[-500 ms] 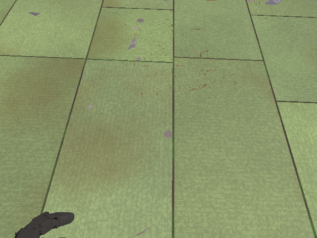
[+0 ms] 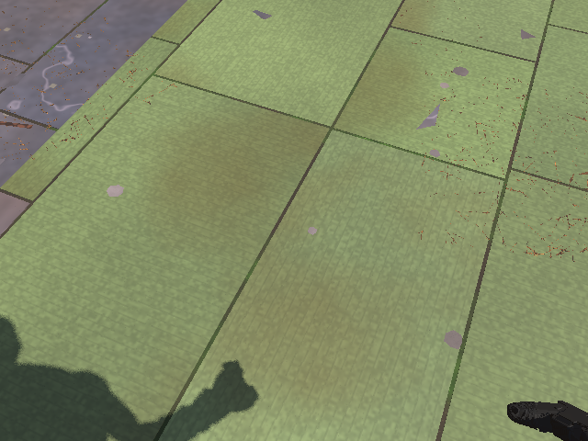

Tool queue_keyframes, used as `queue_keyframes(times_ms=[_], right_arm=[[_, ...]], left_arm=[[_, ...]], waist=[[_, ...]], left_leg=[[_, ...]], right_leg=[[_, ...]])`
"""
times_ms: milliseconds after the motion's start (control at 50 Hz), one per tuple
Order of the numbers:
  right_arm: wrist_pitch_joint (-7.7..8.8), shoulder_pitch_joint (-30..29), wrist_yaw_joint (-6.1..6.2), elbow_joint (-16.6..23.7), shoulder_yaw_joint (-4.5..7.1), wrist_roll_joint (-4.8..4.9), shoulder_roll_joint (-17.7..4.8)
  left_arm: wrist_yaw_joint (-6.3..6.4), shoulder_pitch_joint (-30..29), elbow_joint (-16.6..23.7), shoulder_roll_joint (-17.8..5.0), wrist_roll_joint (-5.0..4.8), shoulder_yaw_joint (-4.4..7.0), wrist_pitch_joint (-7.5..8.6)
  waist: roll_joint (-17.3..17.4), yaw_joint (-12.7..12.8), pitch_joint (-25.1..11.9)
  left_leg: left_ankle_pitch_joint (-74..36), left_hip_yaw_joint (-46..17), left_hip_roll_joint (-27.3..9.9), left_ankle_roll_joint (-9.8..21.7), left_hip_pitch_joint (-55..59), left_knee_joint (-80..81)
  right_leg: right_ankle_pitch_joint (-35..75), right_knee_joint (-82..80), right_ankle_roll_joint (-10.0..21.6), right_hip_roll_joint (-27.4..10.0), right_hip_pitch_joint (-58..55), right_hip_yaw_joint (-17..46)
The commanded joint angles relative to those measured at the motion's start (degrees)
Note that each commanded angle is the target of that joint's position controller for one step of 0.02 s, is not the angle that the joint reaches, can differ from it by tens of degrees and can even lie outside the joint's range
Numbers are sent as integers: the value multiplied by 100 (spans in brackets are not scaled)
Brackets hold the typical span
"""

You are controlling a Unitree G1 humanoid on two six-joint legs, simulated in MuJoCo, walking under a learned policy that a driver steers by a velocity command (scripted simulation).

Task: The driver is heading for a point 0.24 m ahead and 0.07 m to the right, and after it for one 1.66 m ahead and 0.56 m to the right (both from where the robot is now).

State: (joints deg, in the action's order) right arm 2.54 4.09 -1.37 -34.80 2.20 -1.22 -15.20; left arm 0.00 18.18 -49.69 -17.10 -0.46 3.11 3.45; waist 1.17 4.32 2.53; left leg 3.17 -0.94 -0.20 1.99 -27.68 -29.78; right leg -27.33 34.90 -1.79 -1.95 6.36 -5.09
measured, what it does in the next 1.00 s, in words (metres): walks ahead, turning right: right foot, then left foot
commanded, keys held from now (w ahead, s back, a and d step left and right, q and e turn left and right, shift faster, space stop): e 0.70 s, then w+e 0.20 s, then w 0.10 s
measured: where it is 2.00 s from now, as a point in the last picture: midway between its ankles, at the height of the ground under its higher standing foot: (478, 407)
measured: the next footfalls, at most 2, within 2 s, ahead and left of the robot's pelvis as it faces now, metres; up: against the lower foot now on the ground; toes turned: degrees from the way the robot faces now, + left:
right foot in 0.38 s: +0.08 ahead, -0.13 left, +0.00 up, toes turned -12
left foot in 0.88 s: +0.18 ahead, +0.07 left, +0.00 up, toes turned -31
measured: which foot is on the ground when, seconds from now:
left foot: down 0.00-0.38, up 0.40-0.86, down 0.88-1.00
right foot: up 0.00-0.36, down 0.38-0.88, up 0.90-1.00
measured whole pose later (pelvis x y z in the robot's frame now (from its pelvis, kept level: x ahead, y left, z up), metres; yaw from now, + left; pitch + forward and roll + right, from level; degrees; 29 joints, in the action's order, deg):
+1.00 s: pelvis +0.12 -0.03 +0.02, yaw -30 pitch +2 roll +0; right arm 4.4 13.7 0.3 -48.0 4.6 0.1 -15.9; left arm 1.1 12.8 -40.4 -18.1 -1.0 3.9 0.3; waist -2.6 -1.1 -1.2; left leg 15.8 -1.1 1.2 1.1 -9.2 -23.0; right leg -23.1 55.9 1.1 3.5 27.5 7.0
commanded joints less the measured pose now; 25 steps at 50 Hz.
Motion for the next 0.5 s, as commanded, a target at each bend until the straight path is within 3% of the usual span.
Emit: queue_keyframes(times_ms=[20, 40, 60, 100, 140, 220, 300, 360, 380, 400, 420, 440, 460, 480, 500], right_arm=[[-74, 1388, 67, 68, 217, -35, -794], [-79, 1078, 29, 37, 159, 23, -628], [-66, 736, 22, -25, 124, 49, -528], [-51, 220, 29, -108, 125, -32, -533], [-47, -69, 77, -162, 189, -103, -635], [-137, -24, 268, -320, 298, -10, -826], [-231, -81, 356, -473, 335, 52, -819], [-323, -287, 371, -552, 367, 206, -860], [-354, -142, 378, -649, 358, 271, -738], [-386, 163, 362, -687, 315, 175, -464], [-362, -364, 406, -357, 301, 76, -451], [-349, -640, 420, -321, 348, 38, -587], [-361, -466, 415, -404, 400, 106, -682], [-377, -243, 444, -574, 444, 99, -728], [-389, -186, 475, -646, 477, 61, -804]], left_arm=[[-90, 769, 142, -504, 22, -48, 11], [-90, 257, 264, -683, -127, 8, -75], [-21, -26, 285, -576, -123, -5, -163], [108, 14, 220, -524, -35, 20, -387], [200, 239, 136, -419, -4, 21, -510], [232, -207, 363, -523, -2, 100, -606], [158, -471, 561, -466, -3, 136, -636], [38, -87, 476, -430, 14, 184, -619], [11, 46, 448, -546, 69, 231, -608], [70, 46, 557, -1078, 97, 358, -585], [80, -69, 730, -1604, 166, 434, -532], [61, -80, 799, -1400, 317, 387, -399], [67, -348, 839, -1251, 274, 352, -293], [90, -674, 914, -1134, 132, 347, -261], [120, -835, 965, -978, 11, 297, -263]], waist=[[849, -669, -2808], [615, -676, -2052], [347, -569, -1557], [476, -258, -1046], [691, -108, -917], [645, -325, -787], [594, -365, -647], [514, -77, -700], [257, -50, -587], [-1124, -269, -417], [-2053, -167, -92], [-1450, -22, -308], [-1161, -237, -351], [-815, -400, -387], [-785, -435, -430]], left_leg=[[-4157, -2594, -2268, 1845, 4097, 131], [-3402, -2019, -1923, 1585, 3564, 353], [-2658, -1710, -1706, 1342, 2985, 557], [-1617, -1156, -1454, 1121, 1600, 1049], [-1023, -746, -1326, 1126, 959, 1296], [177, -668, -1590, 1232, 997, 1522], [360, -489, -1729, 1153, 1214, 1464], [195, -83, -1574, 815, 1233, 904], [572, 191, -1320, 466, 1059, 375], [1559, 883, -665, -157, 280, -1126], [3313, 654, 285, -492, -987, -2163], [3408, -86, 185, -444, -1044, -3146], [2907, -293, 66, -373, -1067, -3409], [2454, -328, -4, -384, -1095, -3400], [2176, -357, -52, -429, -1109, -3348]], right_leg=[[-1407, 3045, -122, -47, 2091, 1078], [-1241, 3082, -146, -170, 2410, 1011], [-985, 2826, -166, -304, 2520, 963], [-414, 2226, -296, -412, 1760, 950], [-18, 1824, -363, -266, 1196, 699], [421, 1734, -182, -267, 1386, 549], [440, 1342, 10, -279, 1413, 430], [1169, 70, 283, -44, 714, 130], [1606, -585, 484, -12, 478, 330], [2686, -1529, 929, -1018, 177, 1937], [3584, -1898, 1936, -2017, 218, 3590], [3346, -1954, 2137, -1931, 325, 3542], [3213, -1855, 1850, -1628, 283, 3020], [3035, -1742, 1525, -1343, 196, 2657], [3172, -1683, 1374, -1257, 108, 2508]])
